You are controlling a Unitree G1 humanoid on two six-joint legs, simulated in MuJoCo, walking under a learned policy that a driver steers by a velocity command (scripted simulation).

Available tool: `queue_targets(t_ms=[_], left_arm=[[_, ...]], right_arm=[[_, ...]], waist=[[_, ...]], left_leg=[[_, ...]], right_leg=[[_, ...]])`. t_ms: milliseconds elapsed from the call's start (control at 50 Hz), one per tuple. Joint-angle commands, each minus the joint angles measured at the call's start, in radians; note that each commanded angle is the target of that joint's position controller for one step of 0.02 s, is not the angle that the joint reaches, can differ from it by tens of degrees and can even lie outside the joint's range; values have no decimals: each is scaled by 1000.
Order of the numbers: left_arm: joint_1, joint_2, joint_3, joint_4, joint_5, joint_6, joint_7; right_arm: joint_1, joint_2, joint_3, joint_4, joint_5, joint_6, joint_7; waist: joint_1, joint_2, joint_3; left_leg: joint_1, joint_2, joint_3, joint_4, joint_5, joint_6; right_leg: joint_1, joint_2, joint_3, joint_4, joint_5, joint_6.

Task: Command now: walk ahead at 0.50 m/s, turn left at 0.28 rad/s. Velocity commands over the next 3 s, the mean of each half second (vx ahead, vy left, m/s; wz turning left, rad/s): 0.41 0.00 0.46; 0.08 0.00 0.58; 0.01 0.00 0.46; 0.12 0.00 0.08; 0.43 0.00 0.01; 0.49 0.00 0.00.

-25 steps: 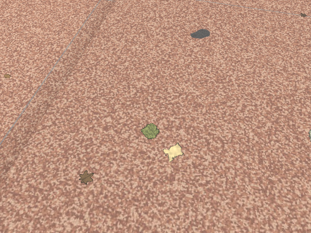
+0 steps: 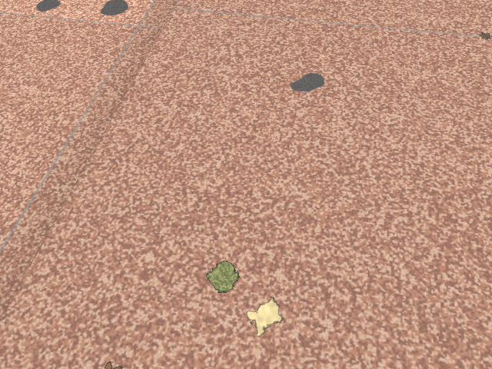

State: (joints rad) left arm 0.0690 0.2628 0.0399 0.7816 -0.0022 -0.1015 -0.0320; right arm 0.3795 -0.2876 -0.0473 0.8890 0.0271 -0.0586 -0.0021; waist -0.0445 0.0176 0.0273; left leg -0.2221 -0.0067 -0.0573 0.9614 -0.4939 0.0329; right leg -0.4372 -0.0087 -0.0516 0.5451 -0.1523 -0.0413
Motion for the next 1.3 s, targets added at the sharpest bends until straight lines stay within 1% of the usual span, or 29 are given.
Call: queue_targets(t_ms=[20,80,120,260,320,380,420,440,460,480,500,520,540,580,620,660,740,820,900,940,960,980,1000,1020,1040,1080,1160,1240,1300], left_arm=[[194,124,36,13,-1,-3,11],[110,83,31,23,16,-19,10],[109,104,39,41,19,-29,13],[154,151,51,78,16,-12,42],[178,173,56,90,7,16,55],[170,206,67,87,-15,47,67],[132,223,75,70,-28,64,76],[111,207,70,60,-32,66,75],[166,142,49,45,5,58,66],[295,48,18,21,41,41,47],[246,145,33,32,10,28,33],[149,165,41,-1,-21,28,32],[112,152,40,-4,-12,34,44],[120,165,51,-2,4,62,62],[147,142,50,-2,11,78,68],[136,126,46,-9,16,83,76],[68,126,46,-37,10,97,84],[18,124,46,-60,4,88,78],[18,132,49,-71,-2,62,63],[57,135,54,-65,-6,53,51],[96,141,59,-55,-5,49,46],[123,187,73,-52,6,50,47],[76,278,90,-68,25,64,54],[101,241,86,-70,48,69,53],[69,195,74,-91,37,70,56],[23,143,61,-107,12,78,64],[57,155,62,-106,15,101,76],[73,201,80,-105,11,112,74],[71,219,83,-96,-5,111,57]], right_arm=[[-67,-135,-31,-101,17,-30,-6],[-23,-79,-37,-86,8,5,-6],[-38,-56,-37,-97,6,23,-8],[-217,-26,-28,-164,-7,17,19],[-312,-9,-19,-219,-19,15,42],[-283,-42,-35,-250,-21,22,61],[-138,-99,-65,-227,-19,24,65],[-12,-148,-91,-196,-20,22,52],[31,-235,-112,-194,-23,28,24],[-46,-313,-110,-241,-48,26,17],[-31,-250,-97,-271,-45,25,30],[-97,-205,-85,-282,-34,20,35],[-150,-167,-76,-278,-13,21,32],[-211,-132,-64,-294,-21,31,19],[-219,-148,-69,-306,-38,32,12],[-204,-166,-76,-308,-33,34,-1],[-205,-171,-76,-322,-20,60,-26],[-209,-170,-76,-334,-25,77,-34],[-202,-167,-76,-344,-23,89,-30],[-219,-164,-74,-353,-14,96,-30],[-233,-158,-72,-359,-6,101,-32],[-211,-127,-63,-363,-5,103,-33],[-141,-81,-52,-373,-8,100,-28],[-168,-162,-76,-382,-17,88,-24],[-150,-218,-96,-362,-21,86,-21],[-135,-184,-95,-323,-14,106,-26],[-208,-107,-68,-357,4,119,-17],[-257,-82,-52,-389,-9,115,-5],[-237,-91,-54,-384,-13,116,2]], waist=[[113,-100,-112],[44,-132,-45],[32,-106,-17],[84,-58,42],[109,-48,74],[74,-93,17],[-10,-109,-68],[-81,-72,-133],[-70,103,-208],[61,269,-343],[-25,105,-496],[-20,53,-363],[10,-21,-232],[64,11,-148],[81,42,-154],[77,51,-175],[52,78,-176],[29,121,-135],[19,145,-144],[45,147,-149],[73,139,-146],[67,69,-162],[-12,-218,-146],[30,-308,-128],[22,-211,-123],[17,-135,-94],[63,-186,-66],[94,-213,-103],[88,-225,-110]], left_leg=[[-507,94,-59,269,113,16],[-378,145,-59,197,233,-2],[-405,150,-61,174,287,-13],[-462,133,7,-162,556,-22],[-449,106,82,-285,549,-11],[-368,50,133,-325,441,23],[-201,-15,160,-363,383,66],[-20,-47,150,-468,499,99],[231,97,-53,-460,892,155],[509,357,-517,-425,1246,381],[507,378,-575,-508,1079,410],[400,329,-456,-545,933,359],[253,269,-363,-576,811,299],[33,206,-287,-628,718,251],[-41,177,-258,-642,755,248],[-37,163,-248,-632,773,242],[-25,140,-303,-633,488,205],[-36,120,-369,-635,297,183],[15,127,-442,-574,439,184],[27,110,-468,-531,527,166],[1,81,-456,-500,519,138],[-80,28,-406,-416,367,90],[-262,-131,-204,-219,0,22],[-380,-150,-117,12,-167,-31],[-396,-96,-119,154,-109,-59],[-417,-72,-92,252,0,-96],[-434,-33,2,172,94,-132],[-308,20,44,-44,85,-127],[-186,6,81,-194,84,-98]], right_leg=[[495,-318,425,-299,-143,-149],[305,-249,221,-389,11,-130],[276,-246,135,-415,113,-139],[353,-228,-67,-437,231,-121],[412,-242,-132,-358,467,-108],[492,-261,-154,-216,731,-80],[495,-247,-158,-2,864,-50],[433,-200,-173,197,757,-9],[203,-121,-173,492,255,54],[-145,74,-44,848,-575,118],[-166,48,154,920,-550,100],[-222,10,151,884,-453,78],[-240,-29,134,800,-369,77],[-143,-62,141,688,-283,77],[-89,-42,128,624,-242,91],[-99,-28,133,543,-210,110],[-133,-15,162,412,-136,135],[-108,6,178,276,-120,134],[-31,32,178,143,-173,114],[54,41,164,-3,-133,91],[143,30,149,-138,-25,75],[266,-86,221,-193,68,35],[356,-300,436,-205,308,-91],[329,-408,575,-226,425,-226],[323,-396,502,-201,433,-227],[326,-276,327,-169,371,-145],[359,-228,191,-201,353,-156],[368,-269,147,-201,351,-174],[335,-284,141,-189,345,-177]])
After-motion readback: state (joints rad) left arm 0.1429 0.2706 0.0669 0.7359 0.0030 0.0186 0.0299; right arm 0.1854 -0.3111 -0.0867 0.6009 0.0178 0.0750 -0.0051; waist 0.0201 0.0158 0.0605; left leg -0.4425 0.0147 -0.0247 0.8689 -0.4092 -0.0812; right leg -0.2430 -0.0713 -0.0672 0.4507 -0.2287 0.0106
